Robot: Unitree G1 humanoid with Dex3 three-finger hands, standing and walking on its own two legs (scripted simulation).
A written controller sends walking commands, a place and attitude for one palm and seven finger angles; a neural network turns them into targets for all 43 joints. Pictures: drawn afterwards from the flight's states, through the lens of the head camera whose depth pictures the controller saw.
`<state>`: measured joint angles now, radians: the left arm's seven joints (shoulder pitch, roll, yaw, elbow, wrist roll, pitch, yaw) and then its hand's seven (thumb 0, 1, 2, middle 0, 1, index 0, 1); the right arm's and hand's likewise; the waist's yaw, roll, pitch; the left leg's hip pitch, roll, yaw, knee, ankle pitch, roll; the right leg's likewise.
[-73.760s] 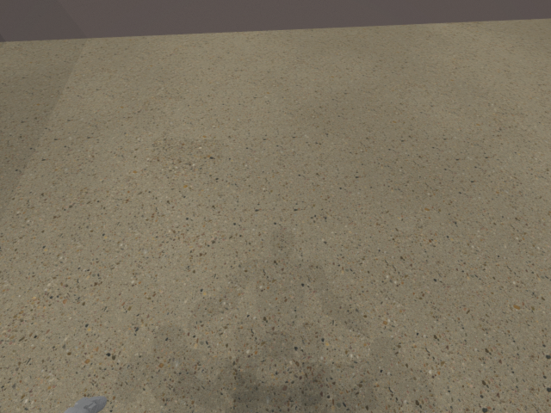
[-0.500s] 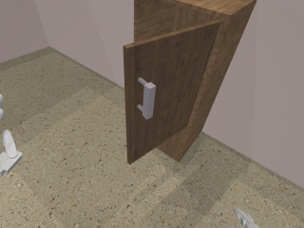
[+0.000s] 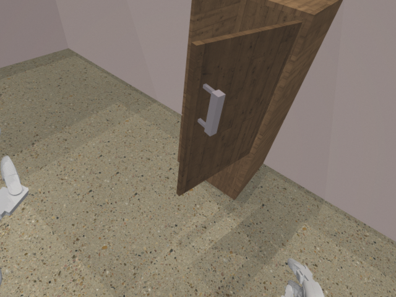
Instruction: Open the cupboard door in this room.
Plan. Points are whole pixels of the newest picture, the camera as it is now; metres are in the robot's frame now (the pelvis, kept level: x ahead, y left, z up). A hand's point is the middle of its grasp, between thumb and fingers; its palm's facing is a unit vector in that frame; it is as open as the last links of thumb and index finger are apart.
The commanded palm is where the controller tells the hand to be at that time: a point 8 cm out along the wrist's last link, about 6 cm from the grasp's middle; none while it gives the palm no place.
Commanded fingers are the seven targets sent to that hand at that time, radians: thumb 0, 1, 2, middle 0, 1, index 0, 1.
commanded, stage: stop stepping back and stand still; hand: left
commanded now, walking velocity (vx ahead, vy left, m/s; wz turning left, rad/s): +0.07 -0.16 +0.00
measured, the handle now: (208, 109) +0.55 -0.01 +0.09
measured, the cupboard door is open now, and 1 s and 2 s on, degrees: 76 76 76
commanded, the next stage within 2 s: let the arm hang, fingers relaxed in 0.70 s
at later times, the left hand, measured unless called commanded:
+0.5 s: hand (57, 184) +0.23 +0.23 +0.17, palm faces +0.35 -0.79 -0.50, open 7.4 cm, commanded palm +0.17 +0.27 +0.19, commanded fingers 0.00 0.90 0.90 -0.20 -0.30 -0.20 -0.30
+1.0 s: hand (92, 282) +0.18 +0.22 -0.10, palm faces +0.02 -0.93 -0.36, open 7.4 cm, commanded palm none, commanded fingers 0.00 0.90 0.90 -0.20 -0.30 -0.20 -0.30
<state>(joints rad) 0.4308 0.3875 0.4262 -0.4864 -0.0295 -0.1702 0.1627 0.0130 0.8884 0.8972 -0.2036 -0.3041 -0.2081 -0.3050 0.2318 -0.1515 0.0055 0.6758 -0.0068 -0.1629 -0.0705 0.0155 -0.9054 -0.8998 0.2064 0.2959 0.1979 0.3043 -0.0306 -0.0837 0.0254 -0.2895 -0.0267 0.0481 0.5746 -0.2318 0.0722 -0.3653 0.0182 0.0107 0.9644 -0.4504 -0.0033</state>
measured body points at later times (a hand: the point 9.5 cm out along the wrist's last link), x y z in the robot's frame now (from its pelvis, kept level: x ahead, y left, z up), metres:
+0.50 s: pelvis +0.02 -0.02 +0.01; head +0.04 -0.02 +0.46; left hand +0.21 +0.27 +0.20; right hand +0.19 -0.27 -0.07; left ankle +0.05 +0.08 -0.73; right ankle -0.02 -0.09 -0.73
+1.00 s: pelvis +0.01 -0.01 +0.00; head +0.02 -0.03 +0.45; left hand +0.17 +0.26 -0.08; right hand +0.14 -0.27 -0.13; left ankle +0.05 +0.08 -0.73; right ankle -0.02 -0.09 -0.73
